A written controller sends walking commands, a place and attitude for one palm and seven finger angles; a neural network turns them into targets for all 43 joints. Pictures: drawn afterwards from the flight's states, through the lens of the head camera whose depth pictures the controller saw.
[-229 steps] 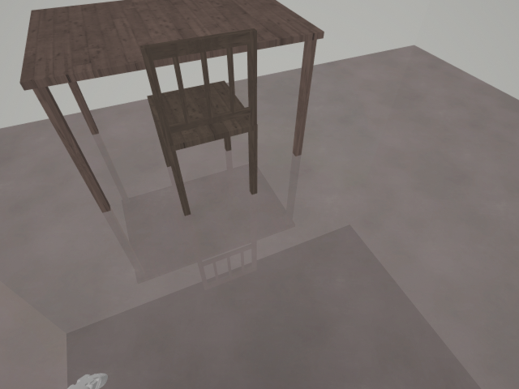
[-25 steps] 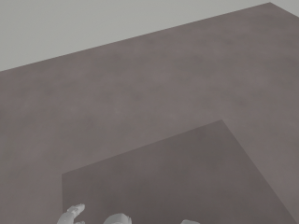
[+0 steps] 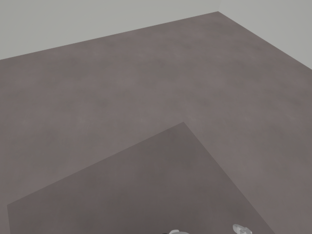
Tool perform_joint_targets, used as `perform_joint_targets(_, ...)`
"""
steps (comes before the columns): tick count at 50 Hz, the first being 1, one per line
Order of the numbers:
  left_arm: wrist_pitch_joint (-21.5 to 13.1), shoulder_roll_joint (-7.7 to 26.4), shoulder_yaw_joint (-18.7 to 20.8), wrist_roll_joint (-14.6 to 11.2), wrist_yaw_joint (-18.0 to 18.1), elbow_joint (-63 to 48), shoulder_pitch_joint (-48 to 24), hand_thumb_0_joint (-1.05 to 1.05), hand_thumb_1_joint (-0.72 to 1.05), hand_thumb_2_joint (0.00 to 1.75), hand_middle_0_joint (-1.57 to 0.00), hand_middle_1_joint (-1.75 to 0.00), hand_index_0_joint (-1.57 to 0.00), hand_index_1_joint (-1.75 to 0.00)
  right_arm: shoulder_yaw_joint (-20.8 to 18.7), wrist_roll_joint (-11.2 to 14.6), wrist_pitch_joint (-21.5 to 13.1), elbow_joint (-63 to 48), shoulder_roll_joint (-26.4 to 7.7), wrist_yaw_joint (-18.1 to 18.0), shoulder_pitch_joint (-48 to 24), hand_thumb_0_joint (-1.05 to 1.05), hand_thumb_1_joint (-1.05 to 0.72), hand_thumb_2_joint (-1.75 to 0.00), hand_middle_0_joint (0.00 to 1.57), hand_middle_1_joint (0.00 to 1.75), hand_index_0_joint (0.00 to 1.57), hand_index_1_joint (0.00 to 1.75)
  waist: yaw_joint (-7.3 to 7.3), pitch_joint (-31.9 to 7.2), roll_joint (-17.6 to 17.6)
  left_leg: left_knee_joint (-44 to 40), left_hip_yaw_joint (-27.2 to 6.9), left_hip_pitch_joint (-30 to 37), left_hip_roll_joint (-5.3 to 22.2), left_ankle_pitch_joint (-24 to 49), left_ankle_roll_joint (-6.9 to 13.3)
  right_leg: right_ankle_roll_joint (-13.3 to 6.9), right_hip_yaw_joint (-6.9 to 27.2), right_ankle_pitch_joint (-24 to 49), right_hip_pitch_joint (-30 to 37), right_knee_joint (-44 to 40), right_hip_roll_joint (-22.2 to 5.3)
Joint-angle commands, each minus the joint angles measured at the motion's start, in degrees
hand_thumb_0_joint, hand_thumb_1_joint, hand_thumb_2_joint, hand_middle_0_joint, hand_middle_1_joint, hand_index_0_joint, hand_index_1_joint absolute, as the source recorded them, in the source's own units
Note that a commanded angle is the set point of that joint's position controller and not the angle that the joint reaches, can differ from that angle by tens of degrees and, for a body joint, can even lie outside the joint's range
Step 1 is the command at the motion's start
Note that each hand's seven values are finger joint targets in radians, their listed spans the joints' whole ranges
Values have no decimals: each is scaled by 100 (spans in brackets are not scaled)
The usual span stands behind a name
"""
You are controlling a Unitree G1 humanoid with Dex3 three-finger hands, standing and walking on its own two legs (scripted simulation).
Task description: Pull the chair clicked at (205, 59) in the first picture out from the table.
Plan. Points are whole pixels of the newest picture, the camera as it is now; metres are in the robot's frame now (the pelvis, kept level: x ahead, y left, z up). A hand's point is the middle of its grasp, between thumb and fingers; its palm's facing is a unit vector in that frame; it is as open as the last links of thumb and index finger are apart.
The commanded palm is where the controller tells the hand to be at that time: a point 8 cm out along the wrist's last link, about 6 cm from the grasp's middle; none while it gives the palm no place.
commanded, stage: walk to a spot facing it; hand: left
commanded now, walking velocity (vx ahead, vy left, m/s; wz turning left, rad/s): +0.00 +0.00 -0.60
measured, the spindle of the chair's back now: out of the picture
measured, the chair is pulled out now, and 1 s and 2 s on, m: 0.00 0.00 0.00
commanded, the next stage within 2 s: turn to face it in 0.76 s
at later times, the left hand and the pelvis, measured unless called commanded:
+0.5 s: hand (122, 215) +0.19 +0.11 -0.15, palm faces -0.35 -0.90 -0.25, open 7.4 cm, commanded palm none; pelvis +0.00 -0.04 -0.01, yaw -20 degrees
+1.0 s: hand (129, 212) +0.21 +0.10 -0.20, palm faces -0.35 -0.93 -0.15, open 7.4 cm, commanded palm none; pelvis +0.18 -0.08 -0.02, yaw -25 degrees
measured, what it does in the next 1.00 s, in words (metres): walks ahead, turning right: right foot, then left foot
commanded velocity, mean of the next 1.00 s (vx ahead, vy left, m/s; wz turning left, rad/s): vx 0.20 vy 0.00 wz -0.19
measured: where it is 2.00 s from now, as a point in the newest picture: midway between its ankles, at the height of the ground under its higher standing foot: outside the picture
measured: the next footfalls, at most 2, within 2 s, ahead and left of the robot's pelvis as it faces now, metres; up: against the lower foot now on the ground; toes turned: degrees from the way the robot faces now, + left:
right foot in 0.48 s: -0.02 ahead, -0.15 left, +0.00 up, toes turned -26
left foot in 0.90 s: +0.33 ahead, -0.07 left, +0.00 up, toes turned -16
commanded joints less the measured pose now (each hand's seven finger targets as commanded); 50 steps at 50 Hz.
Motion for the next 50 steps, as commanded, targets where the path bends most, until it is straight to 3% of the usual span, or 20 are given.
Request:
perform_joint_targets(1, -65, 751, 346, 137, -87, -456, 123, 0, 90, 90, -20, -30, -20, -30, -202, -78, -120, -519, -998, -123, -336, 0, -90, -90, 20, 30, 20, 30, 62, -182, 1469, -1932, -1481, -98, 2226, 500, 607, 415, -167, -873, -845, 3049, -525)
perform_joint_targets(4, -51, 567, 290, 111, -166, -371, 204, 0, 90, 90, -20, -30, -20, -30, -194, -94, -183, -523, -951, -118, -173, 0, -90, -90, 20, 30, 20, 30, 15, -191, 1029, -1501, -428, 415, 1644, 1554, 529, 517, -541, -578, -992, 3565, -580)
perform_joint_targets(9, -50, 371, 181, 56, -169, -515, -317, 0, 90, 90, -20, -30, -20, -30, -276, -86, -192, -198, -1020, -85, 721, 0, -90, -90, 20, 30, 20, 30, -380, -191, 1188, -1246, -243, 1161, 1885, 2453, 717, 612, -832, -803, -1056, 2714, -872)
perform_joint_targets(16, -115, 297, 101, 97, -309, -670, -879, 0, 90, 90, -20, -30, -20, -30, -369, -145, -241, 53, -1224, 19, 1096, 0, -90, -90, 20, 30, 20, 30, -629, -54, 1447, -1791, -139, 926, 2259, -553, 617, 390, -1301, -1011, -512, 1230, -1077)
perform_joint_targets(20, -238, 211, 87, 95, -311, -637, -712, 0, 90, 90, -20, -30, -20, -30, -382, -169, -275, 158, -1301, 76, 1057, 0, -90, -90, 20, 30, 20, 30, -480, -244, 1226, -1351, 225, 744, 2321, -400, 447, 189, -1570, -1070, 337, 152, -892)
perform_joint_targets(22, -359, 380, 131, 103, -238, -333, 186, 0, 90, 90, -20, -30, -20, -30, -342, -138, -270, 174, -1165, 116, 940, 0, -90, -90, 20, 30, 20, 30, 10, -672, 583, 94, 783, 92, 1943, -111, 86, -3, -1680, -254, 1961, -1068, -726)
perform_joint_targets(23, -461, 1036, 258, 146, -149, -96, 957, 0, 90, 90, -20, -30, -20, -30, -233, -42, -263, 16, -822, 180, 862, 0, -90, -90, 20, 30, 20, 30, 396, -1017, -962, 1758, 1373, -1465, 1404, -597, -216, -462, -155, -1010, 3522, -1708, -1902)
perform_joint_targets(24, -445, 1610, 355, 50, -47, 79, 1494, 0, 90, 90, -20, -30, -20, -30, -90, -77, -247, -412, -573, 221, 110, 0, -90, -90, 20, 30, 20, 30, 700, -758, -1853, 3119, 887, -3089, 707, -1912, -418, -1023, 1882, -219, 3835, -2072, -2930)
perform_joint_targets(25, -453, 1542, 346, -1, 35, 130, 1649, 0, 90, 90, -20, -30, -20, -30, -136, -115, -254, -502, -784, 199, -135, 0, -90, -90, 20, 30, 20, 30, 687, -628, -1092, 3670, 174, -3434, 799, -1604, -346, -1279, 1844, 271, 3693, -2073, -3114)
perform_joint_targets(26, -495, 1239, 297, -6, 86, 97, 1346, 0, 90, 90, -20, -30, -20, -30, -177, -97, -241, -418, -799, 209, -172, 0, -90, -90, 20, 30, 20, 30, 532, -374, -640, 3757, -23, -3294, 1014, -1012, -308, -1192, 1436, 97, 3182, -2048, -2884)
perform_joint_targets(28, -608, 883, 138, 16, 60, -4, 725, 0, 90, 90, -20, -30, -20, -30, -208, -154, -264, -148, -792, 227, 11, 0, -90, -90, 20, 30, 20, 30, 156, 214, -451, 3626, -56, -3001, 1094, -352, -399, -1004, 842, 344, 2350, -2189, -2505)
perform_joint_targets(31, -751, 641, 22, 62, 49, 35, 443, 0, 90, 90, -20, -30, -20, -30, -208, -152, -220, 155, -591, 256, 533, 0, -90, -90, 20, 30, 20, 30, -259, 299, -417, 3086, 181, -2387, 947, 122, -542, -825, -126, 1806, 1880, -2177, -2062)
perform_joint_targets(40, -832, 463, -101, 60, 158, 597, 1098, 0, 90, 90, -20, -30, -20, -30, -87, -67, -335, 64, -296, 350, -247, 0, -90, -90, 20, 30, 20, 30, -85, 355, -465, 1223, 518, -1880, 603, 883, -277, -719, -429, 3109, 2345, -2009, -1863)
perform_joint_targets(42, -836, 557, -67, 68, 184, 673, 1057, 0, 90, 90, -20, -30, -20, -30, -97, -65, -397, 174, -319, 313, 39, 0, -90, -90, 20, 30, 20, 30, -242, 118, -378, 748, 577, -1140, 397, 718, -111, -669, -489, 3906, 2406, -1476, -1910)
perform_joint_targets(43, -832, 548, -67, 63, 199, 694, 1012, 0, 90, 90, -20, -30, -20, -30, -129, -88, -419, 356, -385, 256, 548, 0, -90, -90, 20, 30, 20, 30, -483, -83, -308, 422, 630, -484, 227, 886, -48, -565, -619, 4347, 2330, -885, -1815)
perform_joint_targets(44, -821, 516, -74, 31, 218, 723, 988, 0, 90, 90, -20, -30, -20, -30, -170, -115, -435, 633, -554, 207, 1349, 0, -90, -90, 20, 30, 20, 30, -797, -542, -69, -15, 496, 440, 172, 1421, 10, -387, -791, 4239, 2219, 126, -1665)
perform_joint_targets(45, -789, 355, -84, -31, 200, 703, 1210, 0, 90, 90, -20, -30, -20, -30, -255, -173, -451, 799, -984, 145, 2039, 0, -90, -90, 20, 30, 20, 30, -967, -1208, 751, 19, -293, 1683, 909, 2684, 308, -126, -1166, 2681, 1439, 1387, -1189)
perform_joint_targets(46, -751, -31, -166, -102, 163, 696, 1660, 0, 90, 90, -20, -30, -20, -30, -350, -155, -437, 887, -1515, 97, 2437, 0, -90, -90, 20, 30, 20, 30, -853, -1837, 2294, -338, -2208, 2741, 2379, 4159, 946, 54, -1315, -1585, 220, 3217, -388)
perform_joint_targets(47, -726, 67, -153, -73, 206, 605, 1496, 0, 90, 90, -20, -30, -20, -30, -277, -59, -353, 848, -1433, 74, 2213, 0, -90, -90, 20, 30, 20, 30, -728, -1703, 1907, -897, -2634, 2106, 2599, 4042, 1322, -36, -782, -2103, 95, 4023, -502)
perform_joint_targets(50, -634, -20, -129, 42, 148, 581, 740, 0, 90, 90, -20, -30, -20, -30, -110, -46, -427, 642, -671, 8, 1113, 0, -90, -90, 20, 30, 20, 30, -391, -316, 1080, -1421, -1794, 365, 1856, 3180, 988, 160, -684, -886, -327, 3977, -1125)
